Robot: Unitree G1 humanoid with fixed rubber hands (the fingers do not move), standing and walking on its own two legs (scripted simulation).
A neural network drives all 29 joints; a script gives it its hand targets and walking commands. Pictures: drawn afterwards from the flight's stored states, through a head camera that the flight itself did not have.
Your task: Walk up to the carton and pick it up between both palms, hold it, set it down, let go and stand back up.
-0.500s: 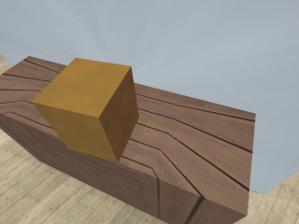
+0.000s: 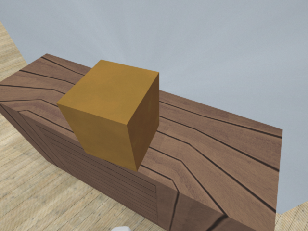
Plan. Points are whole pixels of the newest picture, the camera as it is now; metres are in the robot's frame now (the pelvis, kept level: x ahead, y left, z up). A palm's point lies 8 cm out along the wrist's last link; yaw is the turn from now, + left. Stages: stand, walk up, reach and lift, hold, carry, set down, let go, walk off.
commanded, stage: walk up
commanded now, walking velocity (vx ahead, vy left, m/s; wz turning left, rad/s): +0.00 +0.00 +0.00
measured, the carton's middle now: (119, 116) +0.44 +0.15 +0.02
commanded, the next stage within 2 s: none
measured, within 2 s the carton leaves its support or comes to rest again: neither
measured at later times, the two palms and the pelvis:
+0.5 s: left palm out of the picture -0.01 +0.25 -0.15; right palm out of the picture +0.02 -0.16 -0.15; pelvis +0.03 +0.05 -0.01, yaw -1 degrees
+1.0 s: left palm out of the picture +0.03 +0.47 -0.16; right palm out of the picture +0.14 -0.07 -0.13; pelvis +0.07 +0.19 -0.02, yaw -7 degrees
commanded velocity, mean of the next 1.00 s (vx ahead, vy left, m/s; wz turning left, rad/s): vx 0.02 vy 0.09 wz -0.10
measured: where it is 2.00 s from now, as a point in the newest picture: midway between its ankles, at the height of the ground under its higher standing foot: outside the picture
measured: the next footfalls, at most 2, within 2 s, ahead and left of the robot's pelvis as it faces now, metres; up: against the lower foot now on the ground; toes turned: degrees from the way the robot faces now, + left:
left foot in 0.08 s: +0.11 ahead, +0.17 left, +0.00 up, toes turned +5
right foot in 0.32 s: +0.07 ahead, -0.08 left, +0.00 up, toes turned -5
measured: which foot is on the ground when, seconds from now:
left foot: up 0.00-0.06, down 0.08-0.58, up 0.60-0.92, down 0.94-1.00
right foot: down 0.00-0.08, up 0.10-0.30, down 0.32-0.92, up 0.94-1.00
